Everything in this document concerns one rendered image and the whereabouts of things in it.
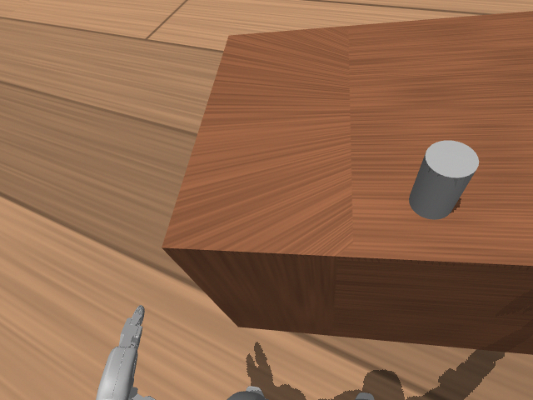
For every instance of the left robot hand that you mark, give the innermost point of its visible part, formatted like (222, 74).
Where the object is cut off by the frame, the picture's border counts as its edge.
(118, 375)

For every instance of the can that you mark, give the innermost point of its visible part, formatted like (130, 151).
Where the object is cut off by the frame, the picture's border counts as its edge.
(446, 169)

